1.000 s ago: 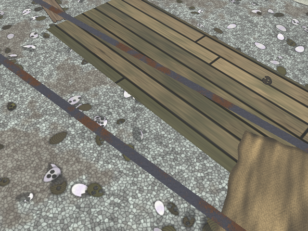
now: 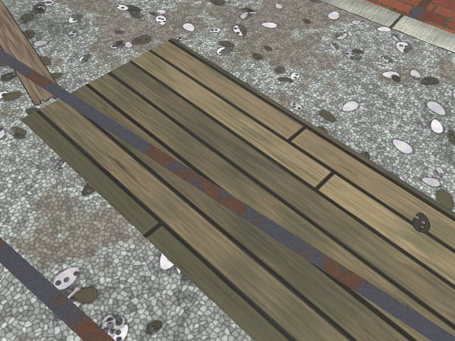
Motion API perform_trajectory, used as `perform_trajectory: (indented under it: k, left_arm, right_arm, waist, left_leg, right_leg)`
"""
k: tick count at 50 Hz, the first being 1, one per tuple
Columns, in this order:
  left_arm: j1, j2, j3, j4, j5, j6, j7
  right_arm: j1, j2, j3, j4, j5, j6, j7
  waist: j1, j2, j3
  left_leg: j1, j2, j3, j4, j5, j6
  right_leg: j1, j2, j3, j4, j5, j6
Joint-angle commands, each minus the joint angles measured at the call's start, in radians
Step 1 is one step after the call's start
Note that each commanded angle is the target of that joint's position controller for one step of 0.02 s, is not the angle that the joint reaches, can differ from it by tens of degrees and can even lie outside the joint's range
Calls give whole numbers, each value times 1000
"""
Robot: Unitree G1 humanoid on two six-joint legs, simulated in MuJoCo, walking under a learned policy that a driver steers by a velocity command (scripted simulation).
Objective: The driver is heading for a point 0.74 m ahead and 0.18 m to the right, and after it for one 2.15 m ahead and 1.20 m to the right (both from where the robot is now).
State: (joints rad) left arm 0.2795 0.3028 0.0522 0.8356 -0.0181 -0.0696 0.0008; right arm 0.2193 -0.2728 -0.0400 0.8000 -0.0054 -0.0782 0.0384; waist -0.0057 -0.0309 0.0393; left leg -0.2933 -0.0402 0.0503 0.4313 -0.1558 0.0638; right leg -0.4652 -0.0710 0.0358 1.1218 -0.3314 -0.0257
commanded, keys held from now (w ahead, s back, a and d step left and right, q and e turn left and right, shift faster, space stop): w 0.72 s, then w+e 0.28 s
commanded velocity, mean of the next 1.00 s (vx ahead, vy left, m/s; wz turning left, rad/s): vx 0.50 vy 0.00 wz -0.07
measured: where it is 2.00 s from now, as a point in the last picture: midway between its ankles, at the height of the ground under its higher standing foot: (240, 240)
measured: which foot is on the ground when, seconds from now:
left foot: down 0.00-0.38, up 0.40-0.88, down 0.90-1.00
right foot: up 0.00-0.34, down 0.36-0.92, up 0.94-1.00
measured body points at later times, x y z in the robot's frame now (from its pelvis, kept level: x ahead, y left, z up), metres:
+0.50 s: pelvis +0.28 -0.06 +0.00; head +0.31 -0.08 +0.44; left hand +0.42 +0.21 -0.11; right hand +0.33 -0.34 -0.14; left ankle +0.17 +0.08 -0.65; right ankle +0.34 -0.15 -0.74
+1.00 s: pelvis +0.56 -0.01 -0.01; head +0.59 +0.00 +0.44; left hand +0.58 +0.27 -0.15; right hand +0.72 -0.28 -0.10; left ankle +0.64 +0.09 -0.74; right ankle +0.42 -0.14 -0.66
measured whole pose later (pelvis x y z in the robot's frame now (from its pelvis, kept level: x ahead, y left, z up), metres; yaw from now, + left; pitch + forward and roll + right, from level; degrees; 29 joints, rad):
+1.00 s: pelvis +0.56 -0.01 -0.01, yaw -5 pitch +1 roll +0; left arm 0.36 0.29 0.06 0.94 -0.04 -0.06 0.01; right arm 0.09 -0.26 -0.04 0.79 0.00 -0.10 0.02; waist 0.04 -0.02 0.04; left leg -0.39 0.01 0.06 0.52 -0.15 0.03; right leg -0.30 0.00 0.06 1.08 -0.45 -0.03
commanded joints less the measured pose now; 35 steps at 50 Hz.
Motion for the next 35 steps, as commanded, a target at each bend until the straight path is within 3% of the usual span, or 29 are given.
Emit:
perform_trajectory:
  k: [1,4,8,13,16,17,18,19,20,21,22,23,24,25,27,29,35]
  left_arm:
    - [45,62,21,-46,8,7,7]
    - [-59,53,17,-80,18,7,9]
    - [-194,22,3,-109,13,-9,-7]
    - [-318,34,-1,-156,2,-21,-34]
    - [-278,67,10,-153,4,-26,-44]
    - [-200,90,22,-131,6,-28,-42]
    - [-49,134,47,-82,9,-27,-34]
    - [129,206,68,-47,18,-23,-24]
    - [173,278,83,-22,11,-17,-27]
    - [168,169,55,-31,1,-18,-28]
    - [86,135,41,-44,6,-21,-25]
    - [12,117,34,-56,14,-22,-24]
    - [-34,92,27,-61,20,-23,-26]
    - [-56,70,20,-62,30,-28,-26]
    - [-62,70,21,-50,24,-36,-27]
    - [-46,96,28,-32,18,-41,-22]
    - [32,128,32,21,9,-29,-2]
  right_arm:
    - [-13,-118,-28,-45,-1,-28,-3]
    - [29,-146,-36,-16,2,-27,-18]
    - [83,-166,-39,14,13,-16,-32]
    - [164,-183,-47,68,24,9,-39]
    - [150,-200,-56,78,28,24,-46]
    - [127,-205,-57,75,28,30,-49]
    - [125,-182,-48,72,23,35,-50]
    - [141,-132,-25,47,0,35,-53]
    - [273,-5,12,39,0,12,-39]
    - [198,-113,-11,49,24,-10,-34]
    - [94,-167,-27,14,49,-25,-30]
    - [42,-159,-26,2,46,-30,-35]
    - [24,-151,-29,0,29,-29,-37]
    - [42,-140,-32,5,23,-21,-37]
    - [73,-102,-27,17,21,-1,-38]
    - [30,-87,-24,0,13,12,-41]
    - [-170,-55,-11,-52,12,2,-29]
  waist:
    - [23,124,-57]
    - [3,91,-20]
    - [-44,87,8]
    - [-76,86,43]
    - [-32,106,11]
    - [17,113,-37]
    - [85,94,-136]
    - [142,-14,-292]
    - [68,-277,-402]
    - [121,-163,-372]
    - [111,-117,-222]
    - [82,-43,-145]
    - [57,-31,-90]
    - [25,-53,-82]
    - [-3,-54,-73]
    - [-4,-36,-37]
    - [57,-20,12]
  left_leg:
    - [111,256,-272,-283,99,172]
    - [135,250,-209,-312,180,175]
    - [151,214,-122,-322,174,138]
    - [295,279,-134,-272,184,132]
    - [372,307,-141,-182,349,107]
    - [368,286,-119,-89,507,90]
    - [314,231,-78,92,584,63]
    - [117,170,-34,399,336,26]
    - [-298,-24,-43,734,-345,-40]
    - [-416,14,-173,841,-430,-28]
    - [-474,67,-158,847,-340,-11]
    - [-446,117,-129,806,-247,-11]
    - [-415,147,-124,749,-187,-20]
    - [-350,172,-133,716,-145,-25]
    - [-301,182,-121,664,-118,-41]
    - [-336,190,-111,585,-63,-66]
    - [-323,151,-67,226,241,-83]
  right_leg:
    - [-124,-72,32,-38,93,18]
    - [-203,-79,28,-197,233,44]
    - [-156,-41,-10,-454,425,46]
    - [-174,-13,-10,-590,394,19]
    - [-96,14,-25,-626,280,-22]
    - [24,45,-56,-648,266,-43]
    - [243,62,-73,-655,282,-73]
    - [551,-108,119,-616,303,-137]
    - [878,-315,589,-717,81,-304]
    - [850,-300,669,-814,-88,-279]
    - [723,-267,527,-838,-62,-232]
    - [588,-229,421,-860,40,-211]
    - [480,-201,347,-888,139,-208]
    - [411,-172,292,-912,208,-199]
    - [346,-151,221,-958,276,-208]
    - [312,-150,169,-993,330,-222]
    - [327,-99,36,-1019,353,-177]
